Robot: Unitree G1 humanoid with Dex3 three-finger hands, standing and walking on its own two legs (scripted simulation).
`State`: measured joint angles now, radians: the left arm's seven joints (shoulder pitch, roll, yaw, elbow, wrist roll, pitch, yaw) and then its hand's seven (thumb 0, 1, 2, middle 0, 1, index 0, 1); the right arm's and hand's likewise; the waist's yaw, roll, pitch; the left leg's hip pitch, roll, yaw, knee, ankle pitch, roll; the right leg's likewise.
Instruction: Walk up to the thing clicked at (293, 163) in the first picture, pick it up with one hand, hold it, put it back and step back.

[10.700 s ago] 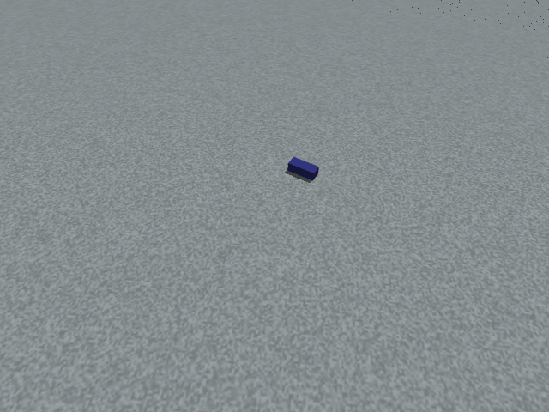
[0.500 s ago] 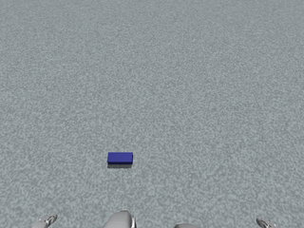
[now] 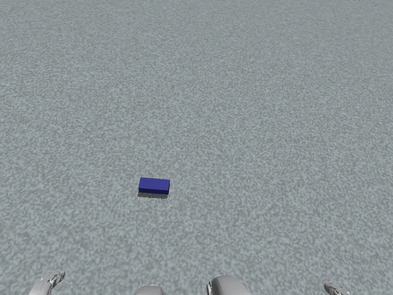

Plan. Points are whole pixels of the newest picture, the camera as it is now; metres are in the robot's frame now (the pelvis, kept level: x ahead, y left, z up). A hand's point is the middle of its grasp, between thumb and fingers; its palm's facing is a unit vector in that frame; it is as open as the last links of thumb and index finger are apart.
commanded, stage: walk up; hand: left
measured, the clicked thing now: (154, 186) +0.68 +0.21 -0.74
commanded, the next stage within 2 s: stand in 1.30 s
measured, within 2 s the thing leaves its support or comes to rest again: neither
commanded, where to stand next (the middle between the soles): +0.30 -0.02 m, yaw +0 degrees
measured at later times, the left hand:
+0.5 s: hand out of the picture -0.01 +0.25 -0.15, palm faces +0.03 -0.92 -0.38, open 7.4 cm
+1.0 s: hand out of the picture +0.01 +0.25 -0.15, palm faces +0.07 -0.94 -0.32, open 7.4 cm
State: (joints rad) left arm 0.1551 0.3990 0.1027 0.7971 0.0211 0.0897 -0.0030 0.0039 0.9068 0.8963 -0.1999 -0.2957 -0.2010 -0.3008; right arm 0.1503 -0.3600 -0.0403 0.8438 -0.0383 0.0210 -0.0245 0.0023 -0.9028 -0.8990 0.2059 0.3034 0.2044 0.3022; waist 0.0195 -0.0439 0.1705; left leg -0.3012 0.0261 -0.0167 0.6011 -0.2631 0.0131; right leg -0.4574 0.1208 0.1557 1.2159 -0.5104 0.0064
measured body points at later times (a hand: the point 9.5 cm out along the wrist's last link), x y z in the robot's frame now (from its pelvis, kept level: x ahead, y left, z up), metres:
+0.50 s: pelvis -0.08 -0.02 +0.00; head -0.07 -0.02 +0.45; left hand -0.01 +0.30 -0.12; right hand -0.03 -0.33 -0.13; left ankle -0.06 +0.10 -0.73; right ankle -0.09 -0.16 -0.71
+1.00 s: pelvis -0.06 -0.01 +0.01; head -0.04 +0.01 +0.46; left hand +0.01 +0.30 -0.13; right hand +0.03 -0.31 -0.11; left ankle -0.06 +0.11 -0.73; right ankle -0.07 -0.15 -0.73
